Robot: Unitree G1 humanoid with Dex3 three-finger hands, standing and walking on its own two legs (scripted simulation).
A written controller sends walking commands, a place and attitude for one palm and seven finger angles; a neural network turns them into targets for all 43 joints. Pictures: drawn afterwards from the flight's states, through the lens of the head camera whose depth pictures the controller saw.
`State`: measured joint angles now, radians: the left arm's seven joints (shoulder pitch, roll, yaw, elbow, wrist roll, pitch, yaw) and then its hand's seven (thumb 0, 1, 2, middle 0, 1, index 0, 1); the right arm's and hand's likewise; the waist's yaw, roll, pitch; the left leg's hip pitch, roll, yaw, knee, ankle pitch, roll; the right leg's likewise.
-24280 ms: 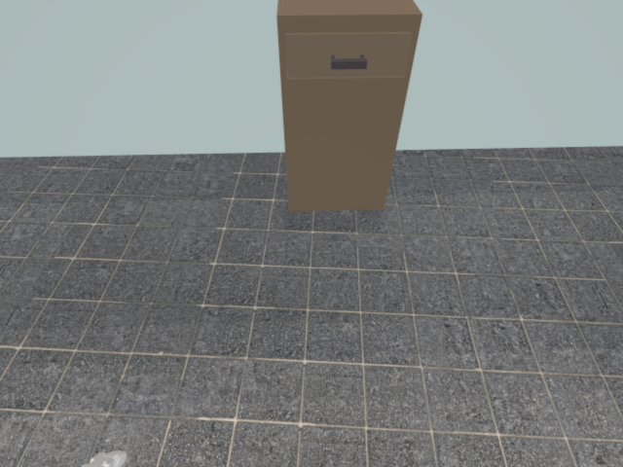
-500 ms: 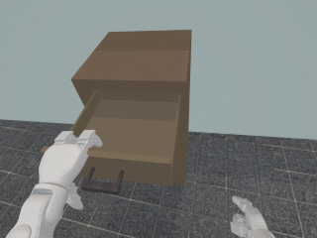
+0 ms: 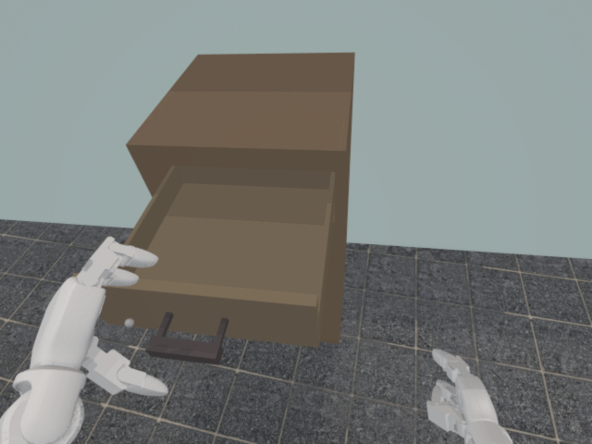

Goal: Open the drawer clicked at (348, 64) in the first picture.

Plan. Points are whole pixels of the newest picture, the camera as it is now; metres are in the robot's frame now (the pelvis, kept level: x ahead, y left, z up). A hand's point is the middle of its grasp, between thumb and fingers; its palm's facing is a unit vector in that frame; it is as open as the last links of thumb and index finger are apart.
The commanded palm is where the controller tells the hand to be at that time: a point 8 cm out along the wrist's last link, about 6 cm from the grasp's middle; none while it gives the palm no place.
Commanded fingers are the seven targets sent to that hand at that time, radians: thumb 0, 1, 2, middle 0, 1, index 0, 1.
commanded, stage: draw the hand back to the body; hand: left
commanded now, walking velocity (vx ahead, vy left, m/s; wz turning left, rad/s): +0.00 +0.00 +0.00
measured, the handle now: (190, 336) +0.27 +0.23 -0.06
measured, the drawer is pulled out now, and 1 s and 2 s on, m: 0.30 0.30 0.30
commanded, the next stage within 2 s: step back with the hand held close in 0.90 s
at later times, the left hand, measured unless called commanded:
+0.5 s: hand (111, 315) +0.20 +0.22 +0.16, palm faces +0.38 -0.84 -0.39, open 10.4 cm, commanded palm +0.14 +0.26 +0.17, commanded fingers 0.00 0.58 0.76 -0.22 -0.50 -0.22 -0.50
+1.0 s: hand (104, 328) +0.18 +0.22 +0.16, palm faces +0.43 -0.81 -0.40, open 7.5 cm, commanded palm +0.13 +0.26 +0.18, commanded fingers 0.00 0.90 0.90 -0.20 -0.30 -0.20 -0.30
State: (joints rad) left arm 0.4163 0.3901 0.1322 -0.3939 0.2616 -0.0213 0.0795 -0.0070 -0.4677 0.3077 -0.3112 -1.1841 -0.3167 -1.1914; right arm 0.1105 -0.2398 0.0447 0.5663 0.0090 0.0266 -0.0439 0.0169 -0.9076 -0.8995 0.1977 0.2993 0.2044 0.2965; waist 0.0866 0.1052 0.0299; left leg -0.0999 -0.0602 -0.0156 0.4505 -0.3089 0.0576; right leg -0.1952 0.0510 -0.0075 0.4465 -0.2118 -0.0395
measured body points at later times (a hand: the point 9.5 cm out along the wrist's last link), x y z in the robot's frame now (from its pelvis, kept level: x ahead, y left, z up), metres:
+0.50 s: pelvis +0.01 -0.01 +0.00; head +0.01 -0.04 +0.45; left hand +0.17 +0.26 +0.18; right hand +0.21 -0.23 -0.09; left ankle -0.04 +0.08 -0.74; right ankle +0.02 -0.09 -0.74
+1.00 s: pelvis +0.01 -0.02 +0.00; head -0.01 -0.06 +0.45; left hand +0.15 +0.26 +0.18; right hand +0.21 -0.23 -0.09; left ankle -0.04 +0.08 -0.74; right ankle +0.02 -0.09 -0.74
